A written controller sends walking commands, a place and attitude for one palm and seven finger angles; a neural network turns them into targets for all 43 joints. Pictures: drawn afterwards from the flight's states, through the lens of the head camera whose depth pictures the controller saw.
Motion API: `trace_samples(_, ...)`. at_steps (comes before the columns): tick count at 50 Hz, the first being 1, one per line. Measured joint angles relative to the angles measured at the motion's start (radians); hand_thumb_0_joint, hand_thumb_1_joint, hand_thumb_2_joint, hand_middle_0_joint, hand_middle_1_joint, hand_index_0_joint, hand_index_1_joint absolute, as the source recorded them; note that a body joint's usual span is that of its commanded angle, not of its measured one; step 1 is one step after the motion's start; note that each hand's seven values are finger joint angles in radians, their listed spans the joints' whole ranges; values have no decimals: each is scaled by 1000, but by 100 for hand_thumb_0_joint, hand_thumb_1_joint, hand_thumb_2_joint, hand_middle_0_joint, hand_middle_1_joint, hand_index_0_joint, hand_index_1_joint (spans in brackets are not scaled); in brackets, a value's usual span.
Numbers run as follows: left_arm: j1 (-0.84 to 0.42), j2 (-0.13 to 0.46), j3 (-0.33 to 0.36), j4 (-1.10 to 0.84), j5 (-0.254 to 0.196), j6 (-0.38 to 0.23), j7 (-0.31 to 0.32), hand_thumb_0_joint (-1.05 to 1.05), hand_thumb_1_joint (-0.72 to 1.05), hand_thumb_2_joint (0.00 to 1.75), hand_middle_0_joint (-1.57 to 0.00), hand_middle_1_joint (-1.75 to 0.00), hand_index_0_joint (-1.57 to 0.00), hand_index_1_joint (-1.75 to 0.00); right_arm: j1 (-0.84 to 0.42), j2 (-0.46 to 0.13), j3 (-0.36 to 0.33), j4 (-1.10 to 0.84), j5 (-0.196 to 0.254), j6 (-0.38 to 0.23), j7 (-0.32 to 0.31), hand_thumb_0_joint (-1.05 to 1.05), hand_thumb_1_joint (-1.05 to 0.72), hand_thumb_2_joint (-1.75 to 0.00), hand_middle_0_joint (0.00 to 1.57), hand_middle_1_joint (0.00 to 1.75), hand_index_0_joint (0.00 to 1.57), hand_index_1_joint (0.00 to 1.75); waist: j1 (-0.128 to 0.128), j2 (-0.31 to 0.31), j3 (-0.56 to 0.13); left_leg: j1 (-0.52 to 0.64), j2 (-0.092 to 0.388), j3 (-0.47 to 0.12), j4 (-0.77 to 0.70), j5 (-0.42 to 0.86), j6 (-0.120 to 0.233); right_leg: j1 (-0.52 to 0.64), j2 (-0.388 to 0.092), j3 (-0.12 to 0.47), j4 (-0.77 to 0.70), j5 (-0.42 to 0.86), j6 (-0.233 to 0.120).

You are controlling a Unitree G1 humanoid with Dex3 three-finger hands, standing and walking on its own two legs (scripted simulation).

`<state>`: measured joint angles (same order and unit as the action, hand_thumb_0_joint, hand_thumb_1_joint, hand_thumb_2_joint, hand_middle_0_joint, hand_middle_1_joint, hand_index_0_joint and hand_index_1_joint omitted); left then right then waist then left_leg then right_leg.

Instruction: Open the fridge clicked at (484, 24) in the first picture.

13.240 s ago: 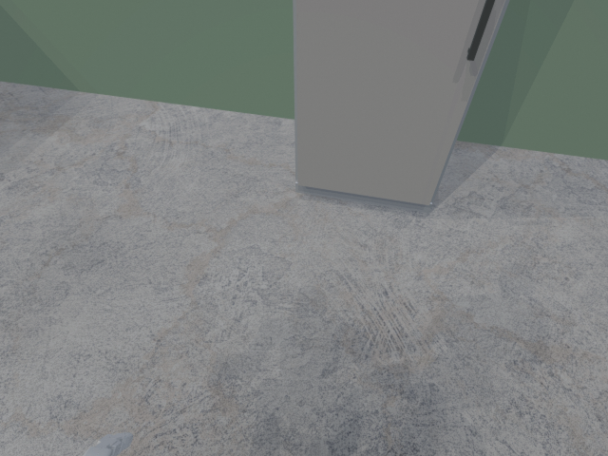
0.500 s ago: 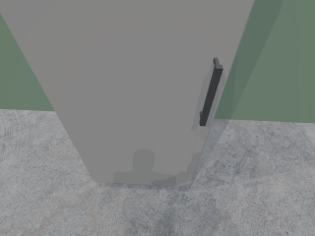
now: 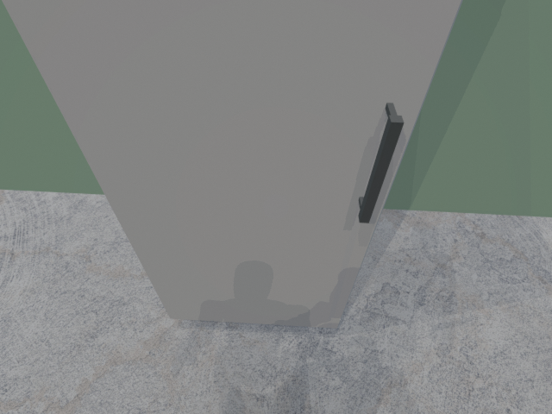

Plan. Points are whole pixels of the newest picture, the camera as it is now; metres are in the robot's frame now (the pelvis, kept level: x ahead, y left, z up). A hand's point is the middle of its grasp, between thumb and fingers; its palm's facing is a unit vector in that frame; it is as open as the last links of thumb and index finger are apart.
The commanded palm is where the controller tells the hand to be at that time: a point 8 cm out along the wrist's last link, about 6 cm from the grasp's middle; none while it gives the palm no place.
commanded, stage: look again from close up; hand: right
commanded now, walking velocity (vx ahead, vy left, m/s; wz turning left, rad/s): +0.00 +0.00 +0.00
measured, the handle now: (375, 169) +0.50 -0.14 +0.09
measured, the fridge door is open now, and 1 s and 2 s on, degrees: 0 0 0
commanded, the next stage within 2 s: raise the hand to about handle height in 0.12 s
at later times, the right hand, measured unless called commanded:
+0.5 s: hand (451, 372) +0.20 -0.22 -0.01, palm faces +0.12 +0.99 -0.06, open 7.9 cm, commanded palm +0.12 -0.28 -0.05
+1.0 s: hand (476, 366) +0.20 -0.25 +0.00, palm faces +0.03 +1.00 -0.05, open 10.7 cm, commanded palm +0.16 -0.30 +0.01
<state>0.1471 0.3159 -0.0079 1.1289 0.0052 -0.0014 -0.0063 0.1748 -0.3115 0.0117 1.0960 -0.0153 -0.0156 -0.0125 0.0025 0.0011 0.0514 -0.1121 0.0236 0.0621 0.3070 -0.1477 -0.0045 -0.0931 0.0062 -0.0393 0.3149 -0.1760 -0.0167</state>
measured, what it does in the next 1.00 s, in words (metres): lowers itself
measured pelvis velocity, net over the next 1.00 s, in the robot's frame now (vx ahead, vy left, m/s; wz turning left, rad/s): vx -0.01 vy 0.00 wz -0.01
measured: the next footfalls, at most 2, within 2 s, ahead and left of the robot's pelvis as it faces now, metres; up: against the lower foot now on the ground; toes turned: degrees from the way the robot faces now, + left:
none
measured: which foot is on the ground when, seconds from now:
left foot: down 0.00-1.00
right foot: down 0.00-1.00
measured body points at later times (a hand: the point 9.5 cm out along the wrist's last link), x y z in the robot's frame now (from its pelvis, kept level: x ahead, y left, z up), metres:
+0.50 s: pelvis -0.02 +0.01 -0.04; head +0.00 +0.00 +0.41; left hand +0.16 +0.25 -0.11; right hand +0.19 -0.28 -0.01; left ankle +0.02 +0.12 -0.75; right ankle +0.00 -0.10 -0.75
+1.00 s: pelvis -0.01 +0.00 -0.06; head +0.02 -0.01 +0.39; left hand +0.16 +0.22 -0.13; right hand +0.20 -0.31 +0.01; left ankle +0.01 +0.12 -0.75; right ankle +0.00 -0.10 -0.75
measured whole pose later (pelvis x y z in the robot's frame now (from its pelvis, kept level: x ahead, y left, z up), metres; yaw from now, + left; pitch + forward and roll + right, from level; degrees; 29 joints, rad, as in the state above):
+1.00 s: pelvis -0.01 +0.00 -0.06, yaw +0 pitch +9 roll +2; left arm 0.25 0.20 -0.04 0.56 -0.04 -0.27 0.08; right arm 0.33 -0.36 -0.37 0.03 0.39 -0.22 0.42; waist 0.01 -0.02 -0.08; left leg -0.65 0.01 0.09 0.90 -0.40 0.01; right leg -0.66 -0.03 0.00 0.97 -0.46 -0.01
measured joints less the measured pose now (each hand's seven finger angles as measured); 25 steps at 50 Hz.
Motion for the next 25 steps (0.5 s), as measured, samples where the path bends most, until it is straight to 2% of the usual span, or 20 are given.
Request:
trace_samples(12,7,-9,0,-3,-1,-2,1,1,90,90,-20,-30,-20,-30,11,9,-2,4,-1,-7,-10,1,-90,-90,20,30,20,30,-4,-1,-4,-13,-3,-4,9,-2,-1,-17,-4,-4,20,-9,0)
trace_samples(13,28,-14,7,-52,-12,-11,12,1,90,90,-20,-30,-20,-30,49,21,-60,-123,30,28,-1,1,-90,-90,20,30,20,30,-4,0,2,-25,-1,-4,32,-11,-1,-27,-3,-4,41,-18,-1)
trace_samples(14,62,-22,9,-112,-22,-44,32,1,90,90,-20,-30,-20,-30,88,32,-113,-287,55,23,7,2,-90,-90,20,30,20,31,-16,7,17,-30,4,-6,61,-25,0,-23,1,-6,50,-24,-1)
trace_samples(16,114,-38,10,-200,-33,-120,57,1,90,90,-20,-30,-20,-30,131,43,-156,-538,108,-61,-1,2,-89,-89,21,31,21,31,-31,11,17,-48,15,-3,115,-55,3,-32,10,-2,78,-36,-2)
trace_samples(19,124,-60,19,-300,-38,-182,57,1,90,90,-20,-30,-20,-30,114,61,-207,-728,186,-188,26,2,-86,-88,21,33,21,33,-10,-2,-24,-114,24,11,198,-95,2,-109,15,13,171,-72,-4)
trace_samples(22,85,-92,22,-379,-35,-222,39,2,90,90,-20,-30,-20,-30,93,62,-260,-762,257,-376,136,1,-82,-86,21,36,21,36,10,4,-88,-265,23,-2,333,-144,7,-254,6,1,306,-127,0)
trace_samples(25,44,-112,22,-460,-38,-255,13,1,90,90,-20,-30,-20,-30,106,54,-291,-735,312,-534,307,1,-76,-84,21,39,21,39,16,24,-114,-420,15,-17,485,-199,13,-403,-8,-13,461,-190,2)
